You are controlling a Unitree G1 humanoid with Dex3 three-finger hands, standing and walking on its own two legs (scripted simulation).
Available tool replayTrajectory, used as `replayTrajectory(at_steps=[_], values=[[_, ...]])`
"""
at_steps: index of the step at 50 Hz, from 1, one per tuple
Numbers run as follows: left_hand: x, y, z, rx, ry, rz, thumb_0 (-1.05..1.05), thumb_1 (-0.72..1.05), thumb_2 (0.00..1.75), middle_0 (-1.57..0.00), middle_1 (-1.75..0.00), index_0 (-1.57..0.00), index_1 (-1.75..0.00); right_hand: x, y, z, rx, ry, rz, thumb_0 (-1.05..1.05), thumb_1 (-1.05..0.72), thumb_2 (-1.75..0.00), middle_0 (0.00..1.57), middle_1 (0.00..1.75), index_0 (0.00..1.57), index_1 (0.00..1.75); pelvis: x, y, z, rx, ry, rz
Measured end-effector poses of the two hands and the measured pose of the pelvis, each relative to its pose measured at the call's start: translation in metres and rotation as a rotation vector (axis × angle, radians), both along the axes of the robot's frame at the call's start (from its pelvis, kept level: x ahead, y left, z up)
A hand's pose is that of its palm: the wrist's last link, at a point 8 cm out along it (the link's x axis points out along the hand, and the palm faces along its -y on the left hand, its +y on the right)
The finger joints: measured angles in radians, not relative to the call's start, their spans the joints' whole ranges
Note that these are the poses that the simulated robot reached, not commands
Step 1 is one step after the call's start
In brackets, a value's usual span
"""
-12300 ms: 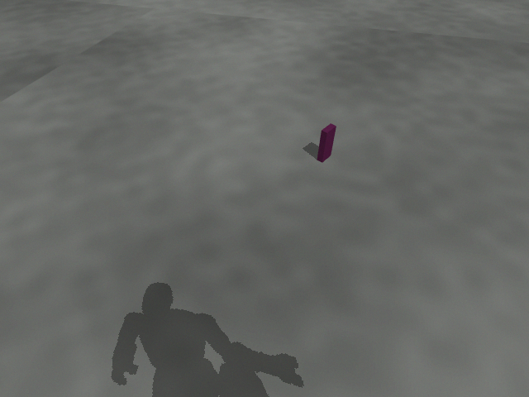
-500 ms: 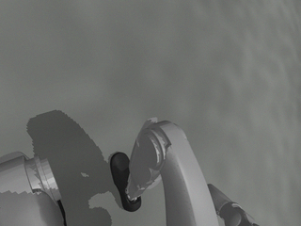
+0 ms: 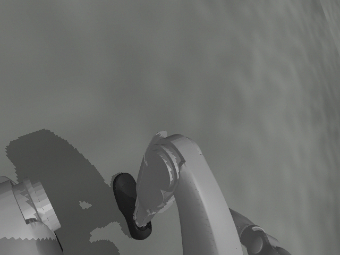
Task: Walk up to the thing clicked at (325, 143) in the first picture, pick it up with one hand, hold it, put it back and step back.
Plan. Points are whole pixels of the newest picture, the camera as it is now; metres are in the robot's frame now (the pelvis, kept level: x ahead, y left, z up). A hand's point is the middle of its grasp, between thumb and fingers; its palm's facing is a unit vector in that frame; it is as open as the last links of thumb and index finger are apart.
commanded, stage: close in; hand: left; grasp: from the side
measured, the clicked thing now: out of the picture +0.52 +0.32 -0.20
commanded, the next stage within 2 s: rest palm in 0.30 s
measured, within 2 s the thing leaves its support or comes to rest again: neither
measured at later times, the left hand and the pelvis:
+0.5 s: hand out of the picture +0.49 +0.33 -0.16, palm faces +0.44 -0.90 -0.04, open 17.4 cm; pelvis +0.00 +0.00 +0.00, yaw +0 degrees
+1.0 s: hand out of the picture +0.49 +0.33 -0.16, palm faces +0.47 -0.88 -0.07, open 13.8 cm; pelvis +0.00 +0.00 +0.01, yaw -1 degrees
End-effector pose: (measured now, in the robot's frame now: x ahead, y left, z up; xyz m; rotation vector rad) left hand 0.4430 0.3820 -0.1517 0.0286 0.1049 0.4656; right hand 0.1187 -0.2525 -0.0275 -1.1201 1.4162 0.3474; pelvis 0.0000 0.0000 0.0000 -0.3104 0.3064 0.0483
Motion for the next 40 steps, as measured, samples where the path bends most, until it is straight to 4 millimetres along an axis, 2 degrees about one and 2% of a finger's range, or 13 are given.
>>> replayTrajectory(at_steps=[19,35,40], values=[[0.0,-0.008,-0.01,0.0,-0.019,-0.01,-0.01,-0.6,0.19,-0.03,-0.14,-0.04,-0.15,0.025,0.008,0.004,-0.019,-0.001,0.047,-0.01,-0.91,-0.9,0.2,0.3,0.2,0.3,0.002,0.003,0.004,-0.02,0.009,0.005],[0.003,-0.012,-0.003,0.019,-0.008,0.015,-0.01,-0.47,0.22,-0.03,-0.12,-0.03,-0.13,0.013,0.008,0.003,-0.005,0.021,0.032,-0.01,-0.89,-0.9,0.2,0.3,0.2,0.3,0.0,0.001,0.006,-0.021,0.01,0.002],[0.004,-0.011,-0.002,0.019,-0.015,0.028,-0.01,-0.39,0.26,-0.09,-0.18,-0.1,-0.18,0.01,0.006,0.004,-0.008,0.032,0.026,0.0,-0.88,-0.9,0.2,0.3,0.2,0.3,0.0,0.001,0.007,-0.019,0.014,0.001]])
